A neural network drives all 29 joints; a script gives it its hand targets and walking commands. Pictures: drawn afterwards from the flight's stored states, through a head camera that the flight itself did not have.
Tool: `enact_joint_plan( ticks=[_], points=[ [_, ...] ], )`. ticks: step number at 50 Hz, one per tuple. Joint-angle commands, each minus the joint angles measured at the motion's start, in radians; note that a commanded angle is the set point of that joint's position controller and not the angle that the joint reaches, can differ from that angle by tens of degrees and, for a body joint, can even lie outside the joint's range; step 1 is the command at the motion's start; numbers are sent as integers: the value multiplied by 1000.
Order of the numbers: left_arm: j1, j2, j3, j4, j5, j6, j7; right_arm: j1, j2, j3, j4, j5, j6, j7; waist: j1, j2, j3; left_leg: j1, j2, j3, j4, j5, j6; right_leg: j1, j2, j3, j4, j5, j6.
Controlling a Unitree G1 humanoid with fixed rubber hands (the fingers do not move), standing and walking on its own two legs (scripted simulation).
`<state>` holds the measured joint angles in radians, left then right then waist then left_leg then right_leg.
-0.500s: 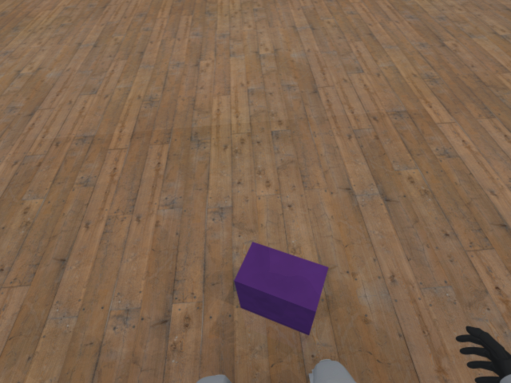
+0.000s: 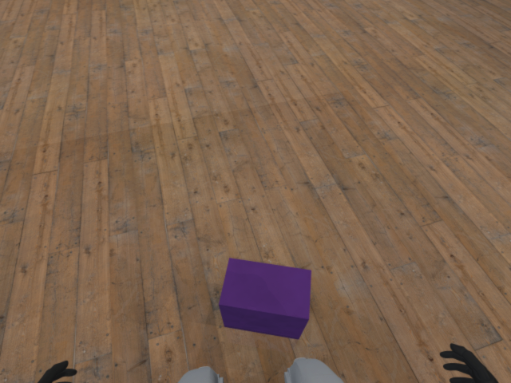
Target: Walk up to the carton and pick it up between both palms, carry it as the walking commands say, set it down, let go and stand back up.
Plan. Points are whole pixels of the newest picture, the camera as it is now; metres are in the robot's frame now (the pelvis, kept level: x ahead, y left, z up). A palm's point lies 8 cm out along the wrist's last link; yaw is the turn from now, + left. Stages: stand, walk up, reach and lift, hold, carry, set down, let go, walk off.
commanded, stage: walk up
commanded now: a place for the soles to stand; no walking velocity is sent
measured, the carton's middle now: (265, 300) +0.44 -0.04 -0.61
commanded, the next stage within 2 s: none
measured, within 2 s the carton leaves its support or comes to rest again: neither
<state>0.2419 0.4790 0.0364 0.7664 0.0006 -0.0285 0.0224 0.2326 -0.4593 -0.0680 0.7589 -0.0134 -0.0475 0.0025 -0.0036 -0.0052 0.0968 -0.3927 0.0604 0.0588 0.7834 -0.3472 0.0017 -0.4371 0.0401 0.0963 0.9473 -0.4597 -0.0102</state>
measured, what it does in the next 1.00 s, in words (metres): steps on the spot: right foot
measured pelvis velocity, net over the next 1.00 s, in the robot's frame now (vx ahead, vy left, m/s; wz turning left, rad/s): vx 0.02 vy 0.03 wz -0.18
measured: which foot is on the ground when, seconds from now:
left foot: down 0.00-1.00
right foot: up 0.00-0.20, down 0.22-1.00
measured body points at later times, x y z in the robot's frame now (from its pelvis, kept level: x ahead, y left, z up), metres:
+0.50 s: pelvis +0.02 -0.01 +0.01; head +0.03 -0.01 +0.46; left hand +0.18 +0.30 -0.08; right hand +0.08 -0.35 -0.09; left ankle +0.04 +0.13 -0.71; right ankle +0.02 -0.14 -0.71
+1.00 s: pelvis +0.02 +0.03 +0.02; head +0.05 +0.01 +0.46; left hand +0.16 +0.38 -0.07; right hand +0.10 -0.34 -0.08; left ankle +0.05 +0.16 -0.70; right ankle +0.02 -0.14 -0.71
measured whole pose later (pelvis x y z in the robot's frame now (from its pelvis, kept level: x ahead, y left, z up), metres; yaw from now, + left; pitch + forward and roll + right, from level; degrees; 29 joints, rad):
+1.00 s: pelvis +0.02 +0.03 +0.02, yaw -10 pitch +0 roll +0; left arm 0.21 0.50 0.06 0.95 0.03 -0.06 0.07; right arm 0.06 -0.49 -0.08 0.88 -0.04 0.05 0.06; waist 0.01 0.03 0.09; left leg -0.34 0.04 0.00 0.70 -0.43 0.03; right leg -0.33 -0.01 0.11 0.61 -0.29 0.04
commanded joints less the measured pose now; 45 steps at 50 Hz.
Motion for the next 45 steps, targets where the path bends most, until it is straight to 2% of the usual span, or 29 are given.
enact_joint_plan(
  ticks=[1,2,3,6,8,10,11,12,13,14,15,16,17,18,19,20,21,23,24,29,39,40,41,42,43,44,45],
  points=[
    [6,185,57,-45,-1,12,7,27,-282,-82,-42,3,-14,-24,-17,108,-54,106,358,-417,-336,273,271,-138,-36,24,221,-89,-5],
    [14,176,58,-38,2,12,1,24,-274,-81,-40,2,-14,-28,-16,138,-43,106,309,-328,-316,276,228,-137,-49,5,159,-71,-11],
    [21,160,55,-29,5,11,-9,26,-264,-78,-37,-4,-13,-28,-22,172,-51,115,279,-270,-302,300,205,-116,-50,-17,105,-62,-13],
    [10,139,57,-17,8,14,-27,20,-261,-75,-38,-6,-9,-22,-29,213,-78,110,263,-210,-281,319,199,-33,-36,-84,-12,-70,-9],
    [16,125,57,-4,7,13,-30,-15,-261,-70,-41,-3,-3,-17,-12,231,-93,78,247,-172,-258,284,185,59,-27,-136,-149,-23,-17],
    [47,128,66,25,19,6,-26,-23,-231,-49,-39,2,7,-11,20,194,-109,2,212,-117,-173,231,132,218,-3,-145,-348,97,-35],
    [56,154,73,26,26,-1,-23,2,-198,-36,-35,5,9,-10,31,116,-120,-44,193,-87,-107,186,94,288,-43,-73,-414,145,-50],
    [5,233,79,2,32,-11,-20,-14,-140,-20,-49,17,10,-9,8,-112,-133,-117,69,-6,16,9,20,239,-236,279,-470,180,-136],
    [-26,236,71,-5,24,-13,-23,-51,-159,-23,-38,28,16,-19,2,-89,-120,-39,23,-1,32,-210,12,135,-297,309,-460,251,-224],
    [-50,221,60,-1,18,-15,-23,-34,-169,-24,-11,30,14,-18,-16,-64,-124,34,18,-15,-3,-183,18,85,-273,261,-432,276,-224],
    [-90,195,45,3,10,-12,-19,-5,-158,-20,15,25,6,-15,-45,-50,-122,111,13,-13,-119,-91,27,34,-219,177,-403,240,-175],
    [-115,167,35,11,3,-6,-19,0,-175,-22,30,14,-2,-16,-51,-27,-112,131,51,-80,-220,-57,43,14,-157,100,-362,202,-110],
    [-117,154,34,23,2,-1,-23,-11,-223,-24,34,1,-13,-16,-39,19,-94,118,137,-182,-299,-45,73,2,-98,33,-298,189,-58],
    [-89,156,40,49,-2,2,-24,-29,-248,-26,46,-2,-18,-13,-10,51,-100,110,200,-240,-317,5,118,38,-70,-18,-250,173,-38],
    [-69,151,40,70,-4,3,-26,-60,-246,-23,51,-1,-18,-12,8,49,-90,91,218,-234,-314,52,135,69,-71,-35,-266,170,-36],
    [-58,148,40,87,-4,1,-27,-88,-236,-18,56,3,-17,-12,20,42,-93,62,197,-190,-300,77,121,122,-81,-26,-305,203,-45],
    [-63,154,41,97,-2,-2,-28,-105,-216,-9,63,8,-15,-12,20,27,-99,41,154,-130,-274,85,87,166,-100,10,-344,266,-59],
    [-107,160,36,101,-1,-6,-31,-110,-185,-1,85,18,-12,-12,-5,-10,-104,94,77,-48,-236,77,35,134,-138,87,-399,344,-87],
    [-123,159,33,106,0,-7,-30,-112,-177,1,97,20,-11,-11,-12,-20,-112,123,63,-39,-233,82,30,125,-146,100,-417,360,-91],
    [-174,146,23,142,3,-4,-26,-135,-163,4,148,19,-6,-7,-18,-49,-129,198,73,-43,-277,121,38,112,-141,93,-461,355,-73],
    [-219,126,14,205,4,3,-29,-206,-155,10,221,14,-1,-3,-7,-24,-139,260,88,-36,-375,172,27,162,-137,78,-530,406,-50],
    [-83,224,45,220,2,-21,13,-250,-208,-23,162,-33,45,19,28,69,-107,181,52,14,-265,100,34,196,-181,132,-530,406,-66],
    [-28,257,58,230,13,-31,32,-262,-169,-19,143,-29,66,30,39,0,-117,89,23,11,-184,40,28,254,-234,229,-550,407,-106],
    [-10,277,69,218,20,-38,43,-255,-143,-13,124,-26,81,41,40,-72,-110,-8,-3,-22,-130,-39,22,300,-285,326,-565,392,-156],
    [-10,277,77,201,25,-45,53,-248,-139,-12,111,-27,92,49,42,-121,-107,-88,-3,-77,-21,-143,24,333,-340,391,-576,421,-201],
    [-11,269,79,184,26,-51,60,-235,-140,-13,99,-25,100,51,37,-118,-111,-120,13,-132,68,-160,25,336,-372,409,-564,483,-235],
    [-18,258,78,169,28,-55,65,-217,-145,-18,88,-24,102,52,25,-103,-120,-116,29,-156,97,-158,25,325,-371,379,-542,535,-238]
  ],
)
